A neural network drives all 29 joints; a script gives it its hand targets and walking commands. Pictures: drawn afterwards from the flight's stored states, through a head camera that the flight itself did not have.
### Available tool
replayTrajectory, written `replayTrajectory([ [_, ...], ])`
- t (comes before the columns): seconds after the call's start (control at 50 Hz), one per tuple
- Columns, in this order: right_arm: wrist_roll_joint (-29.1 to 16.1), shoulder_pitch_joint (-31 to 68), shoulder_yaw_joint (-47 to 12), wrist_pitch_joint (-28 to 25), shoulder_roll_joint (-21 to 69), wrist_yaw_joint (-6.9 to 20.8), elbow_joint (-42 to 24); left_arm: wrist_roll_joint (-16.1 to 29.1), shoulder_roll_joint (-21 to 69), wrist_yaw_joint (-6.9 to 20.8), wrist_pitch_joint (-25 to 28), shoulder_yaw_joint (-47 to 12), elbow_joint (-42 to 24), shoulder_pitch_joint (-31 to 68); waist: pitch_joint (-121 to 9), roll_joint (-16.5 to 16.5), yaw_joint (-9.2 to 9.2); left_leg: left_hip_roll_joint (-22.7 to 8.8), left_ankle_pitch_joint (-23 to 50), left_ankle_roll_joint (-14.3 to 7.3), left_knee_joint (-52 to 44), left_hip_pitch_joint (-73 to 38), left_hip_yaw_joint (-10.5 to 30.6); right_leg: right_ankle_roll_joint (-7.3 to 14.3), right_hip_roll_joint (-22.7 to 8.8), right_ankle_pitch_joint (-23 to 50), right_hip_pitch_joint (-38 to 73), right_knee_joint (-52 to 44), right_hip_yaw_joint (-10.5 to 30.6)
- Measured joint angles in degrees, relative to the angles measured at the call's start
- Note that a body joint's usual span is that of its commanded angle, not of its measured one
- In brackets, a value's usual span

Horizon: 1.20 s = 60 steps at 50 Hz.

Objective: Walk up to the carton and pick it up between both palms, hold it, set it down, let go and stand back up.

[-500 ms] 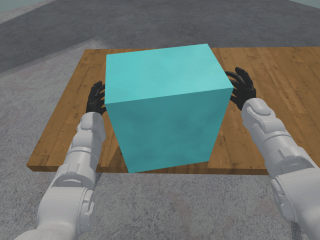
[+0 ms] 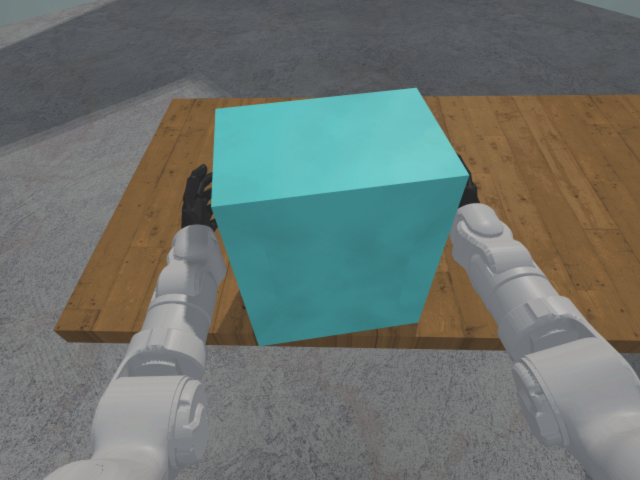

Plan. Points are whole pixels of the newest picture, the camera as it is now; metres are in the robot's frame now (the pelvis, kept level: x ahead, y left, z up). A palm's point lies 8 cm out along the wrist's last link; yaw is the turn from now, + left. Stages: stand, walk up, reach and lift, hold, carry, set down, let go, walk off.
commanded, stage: reach and lift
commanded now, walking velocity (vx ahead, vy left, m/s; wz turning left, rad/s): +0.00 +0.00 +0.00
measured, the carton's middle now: (330, 229) +0.41 +0.02 +0.08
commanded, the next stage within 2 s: none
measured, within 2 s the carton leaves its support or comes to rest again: leaves its support in 1.14 s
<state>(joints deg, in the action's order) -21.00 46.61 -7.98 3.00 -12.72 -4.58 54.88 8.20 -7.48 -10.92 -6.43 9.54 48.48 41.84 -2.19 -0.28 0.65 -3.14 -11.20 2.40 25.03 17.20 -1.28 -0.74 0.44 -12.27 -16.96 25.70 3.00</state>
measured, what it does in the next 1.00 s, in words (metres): stands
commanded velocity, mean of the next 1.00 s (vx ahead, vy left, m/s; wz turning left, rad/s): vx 0.00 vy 0.00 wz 0.00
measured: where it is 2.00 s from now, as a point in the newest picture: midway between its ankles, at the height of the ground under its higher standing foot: outside the picture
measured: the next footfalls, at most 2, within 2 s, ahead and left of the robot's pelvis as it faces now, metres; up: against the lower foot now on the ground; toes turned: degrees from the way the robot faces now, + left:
none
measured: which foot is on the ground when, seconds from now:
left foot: down 0.00-1.00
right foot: down 0.00-1.00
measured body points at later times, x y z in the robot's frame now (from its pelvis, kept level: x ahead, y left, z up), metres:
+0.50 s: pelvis +0.00 +0.00 +0.00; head +0.02 +0.00 +0.45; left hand +0.41 +0.19 +0.10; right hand +0.43 -0.15 +0.11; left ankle +0.01 +0.14 -0.74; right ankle +0.01 -0.13 -0.74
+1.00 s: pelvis +0.00 +0.00 +0.00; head -0.01 +0.00 +0.45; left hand +0.40 +0.19 +0.10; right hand +0.42 -0.15 +0.12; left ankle +0.01 +0.14 -0.74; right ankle +0.01 -0.13 -0.74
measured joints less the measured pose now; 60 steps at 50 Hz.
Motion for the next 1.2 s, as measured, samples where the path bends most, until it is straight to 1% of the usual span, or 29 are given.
replayTrajectory([
  [0.08,0.16,0.31,0.00,0.51,0.21,-0.60,0.00,0.00,0.27,-0.45,-0.38,0.31,-0.25,0.01,0.00,0.00,0.00,0.00,0.00,0.01,0.00,0.00,0.00,0.00,0.00,0.00,0.00,0.00,0.00],
  [0.22,0.44,0.38,0.00,0.92,0.23,-0.89,0.00,0.00,0.56,-1.44,-0.50,0.18,-0.41,0.01,-0.05,0.00,0.00,0.00,0.00,0.02,0.00,0.00,0.00,0.00,0.00,0.00,0.00,0.00,0.00],
  [0.48,1.00,0.46,0.00,1.42,0.27,-1.00,-0.01,-0.01,0.84,-1.81,-0.38,0.50,-0.23,0.05,-0.13,0.00,0.00,0.00,0.00,0.02,0.00,0.00,0.00,0.00,0.00,0.00,0.00,0.00,0.00],
  [0.62,2.47,0.47,-0.01,1.41,0.38,-0.95,-0.01,-0.01,1.21,-1.95,0.70,1.08,0.72,0.13,-0.34,0.00,0.00,0.00,0.00,0.02,0.00,0.00,0.00,0.00,0.00,0.00,0.00,0.00,0.00],
  [0.68,4.32,0.47,0.37,1.47,0.56,-0.78,0.00,-1.13,1.75,-1.60,1.44,2.40,1.55,0.35,-0.49,0.00,0.00,0.00,0.00,0.02,0.00,0.00,0.00,0.00,0.00,0.00,0.00,0.00,0.00],
  [0.74,8.22,0.35,2.59,1.71,1.48,-0.10,-0.01,-4.53,2.70,-0.47,2.27,5.22,2.58,0.64,-0.86,0.00,0.00,0.00,0.00,0.02,0.00,-0.01,0.00,0.00,0.00,0.00,0.01,0.00,0.00],
  [0.8,10.84,-0.11,3.71,1.43,2.10,0.27,-0.02,-7.29,3.15,0.42,3.19,6.70,3.46,0.54,-1.57,0.00,0.00,0.00,0.00,0.02,-0.01,-0.01,0.00,0.00,0.00,-0.01,0.01,-0.01,0.00],
  [0.84,11.93,-0.55,3.84,1.12,2.33,0.32,-0.01,-8.26,3.19,0.73,3.54,6.94,3.87,0.36,-2.11,0.00,0.00,0.00,0.00,0.02,-0.01,-0.01,0.00,0.00,0.00,-0.01,0.01,-0.02,0.00],
  [1.0,12.29,-2.53,3.85,1.10,2.94,0.08,0.00,-8.46,3.20,1.07,4.06,6.72,5.73,-0.47,-3.74,0.00,0.00,0.00,0.09,0.02,-0.01,0.00,0.00,0.00,0.00,0.16,0.02,-0.06,0.00],
  [1.2,12.29,-2.76,3.90,0.55,2.94,-0.11,-0.02,-8.46,3.20,0.75,4.65,6.32,6.19,-0.34,-4.77,0.00,0.00,0.00,0.35,0.02,-0.01,0.00,0.00,0.00,0.01,0.43,0.02,-0.07,0.00],
])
